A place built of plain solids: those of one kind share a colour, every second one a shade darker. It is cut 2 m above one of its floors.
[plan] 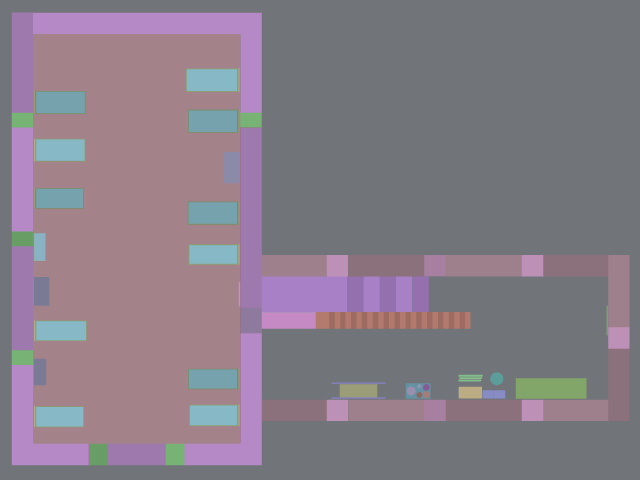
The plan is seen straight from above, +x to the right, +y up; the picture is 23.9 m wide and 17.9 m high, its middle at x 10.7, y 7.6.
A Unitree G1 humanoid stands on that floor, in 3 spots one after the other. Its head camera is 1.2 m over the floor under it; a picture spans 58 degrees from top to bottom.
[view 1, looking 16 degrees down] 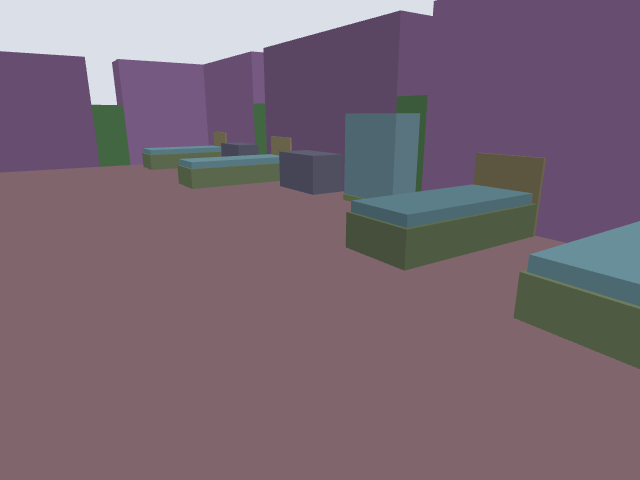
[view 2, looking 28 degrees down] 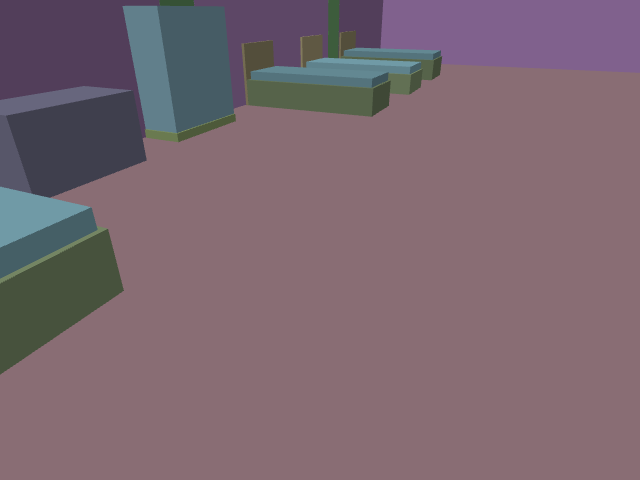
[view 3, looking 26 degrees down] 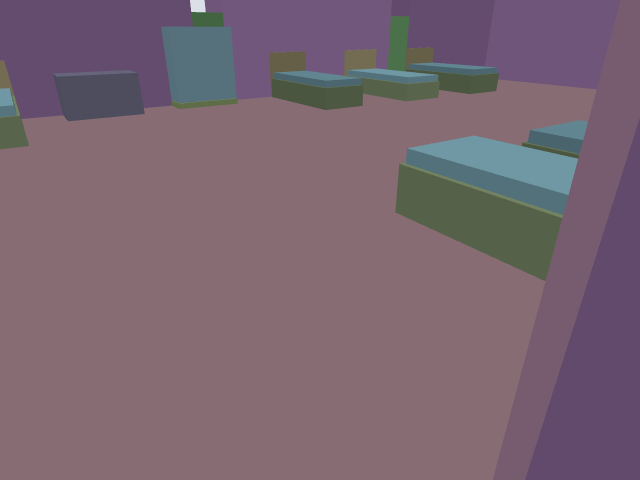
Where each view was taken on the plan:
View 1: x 4.29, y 11.88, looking -124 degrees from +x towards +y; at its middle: floor_dorter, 4.35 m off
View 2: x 3.57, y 3.40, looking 114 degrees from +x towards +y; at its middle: floor_dorter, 2.56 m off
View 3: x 7.91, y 4.60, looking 146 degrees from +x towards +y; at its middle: floor_dorter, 2.74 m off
